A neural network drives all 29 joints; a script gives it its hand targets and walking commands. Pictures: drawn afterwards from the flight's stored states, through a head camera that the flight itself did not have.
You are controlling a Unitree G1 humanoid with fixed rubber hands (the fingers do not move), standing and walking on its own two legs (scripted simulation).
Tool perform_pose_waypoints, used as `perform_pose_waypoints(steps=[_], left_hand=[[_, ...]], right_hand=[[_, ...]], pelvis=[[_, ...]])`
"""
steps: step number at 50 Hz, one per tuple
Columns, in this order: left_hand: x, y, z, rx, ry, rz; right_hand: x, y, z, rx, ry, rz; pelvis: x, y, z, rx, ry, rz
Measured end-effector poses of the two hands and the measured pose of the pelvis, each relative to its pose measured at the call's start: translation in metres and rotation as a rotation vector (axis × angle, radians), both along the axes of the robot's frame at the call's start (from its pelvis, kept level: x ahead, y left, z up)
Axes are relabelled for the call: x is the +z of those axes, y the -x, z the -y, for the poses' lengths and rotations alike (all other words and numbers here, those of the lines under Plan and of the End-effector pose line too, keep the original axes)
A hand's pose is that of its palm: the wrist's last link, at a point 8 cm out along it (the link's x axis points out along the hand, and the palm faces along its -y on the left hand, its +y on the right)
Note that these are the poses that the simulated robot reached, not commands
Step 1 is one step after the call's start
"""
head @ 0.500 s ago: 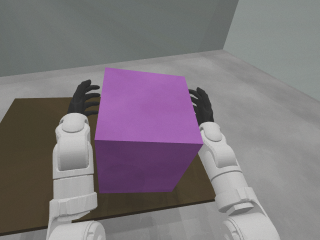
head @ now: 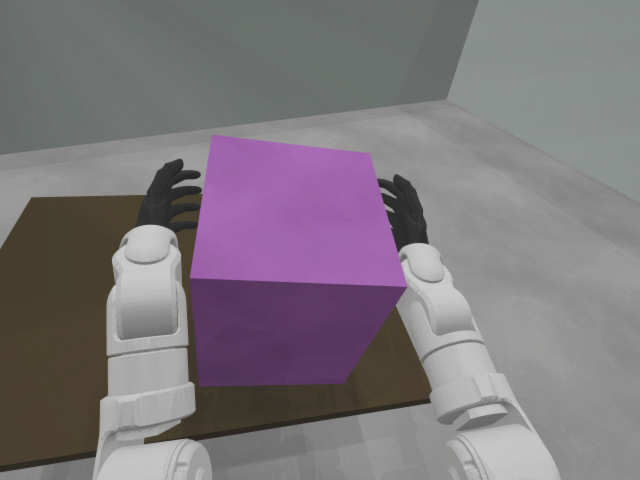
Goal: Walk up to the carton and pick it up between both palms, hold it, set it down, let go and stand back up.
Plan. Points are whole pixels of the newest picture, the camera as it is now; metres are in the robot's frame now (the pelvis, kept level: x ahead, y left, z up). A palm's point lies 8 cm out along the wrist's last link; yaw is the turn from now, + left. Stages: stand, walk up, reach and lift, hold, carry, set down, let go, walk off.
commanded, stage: hold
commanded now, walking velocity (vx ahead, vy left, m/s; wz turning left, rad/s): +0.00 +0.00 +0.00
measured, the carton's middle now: (283, 270) +0.37 +0.02 +0.11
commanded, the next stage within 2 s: none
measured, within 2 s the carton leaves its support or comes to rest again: neither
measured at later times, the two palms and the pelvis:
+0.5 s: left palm (158, 228) +0.35 +0.16 +0.19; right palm (408, 240) +0.36 -0.13 +0.18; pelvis +0.00 +0.00 +0.00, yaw +0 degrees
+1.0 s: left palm (157, 229) +0.35 +0.16 +0.19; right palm (408, 239) +0.36 -0.13 +0.18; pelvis +0.00 +0.00 +0.00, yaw +0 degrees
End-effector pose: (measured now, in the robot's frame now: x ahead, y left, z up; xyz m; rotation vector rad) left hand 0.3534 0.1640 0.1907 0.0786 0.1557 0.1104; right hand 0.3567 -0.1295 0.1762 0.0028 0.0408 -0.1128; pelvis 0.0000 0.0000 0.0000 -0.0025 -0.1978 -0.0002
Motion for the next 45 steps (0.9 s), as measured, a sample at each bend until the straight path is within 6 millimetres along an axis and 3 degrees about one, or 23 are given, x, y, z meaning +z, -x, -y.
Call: perform_pose_waypoints(steps=[45], left_hand=[[-0.0018,0.0006,0.0009,0.002,0.0,0.0]], right_hand=[[-0.0008,-0.0002,0.0009,0.003,-0.001,0.002]], pelvis=[[0.0001,0.0001,0.0014,0.001,0.0,-0.003]])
